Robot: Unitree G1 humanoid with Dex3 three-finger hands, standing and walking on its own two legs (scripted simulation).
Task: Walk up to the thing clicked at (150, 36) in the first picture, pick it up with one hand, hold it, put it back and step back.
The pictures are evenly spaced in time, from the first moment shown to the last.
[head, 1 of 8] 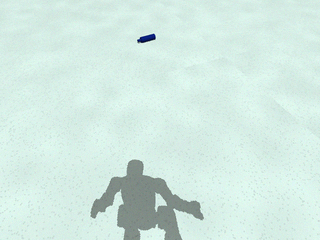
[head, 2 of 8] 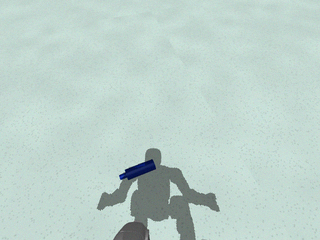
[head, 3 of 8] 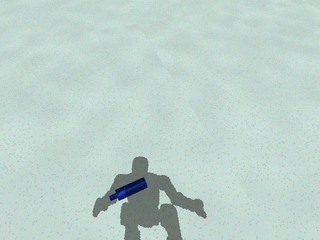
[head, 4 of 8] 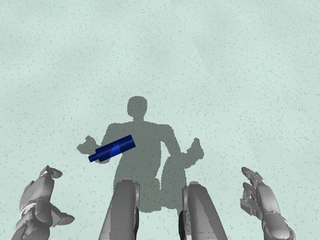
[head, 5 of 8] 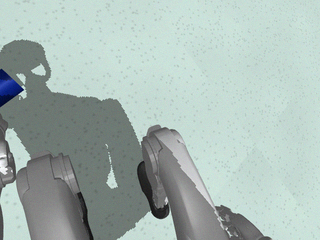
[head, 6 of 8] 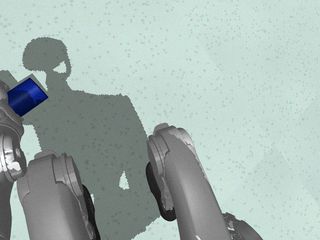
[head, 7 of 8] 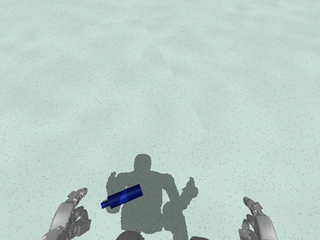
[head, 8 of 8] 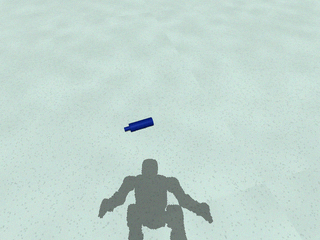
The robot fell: no
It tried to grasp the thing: yes
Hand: left
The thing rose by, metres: 0.65
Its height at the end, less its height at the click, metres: +0.00
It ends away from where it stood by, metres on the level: 0.01
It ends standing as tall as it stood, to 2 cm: yes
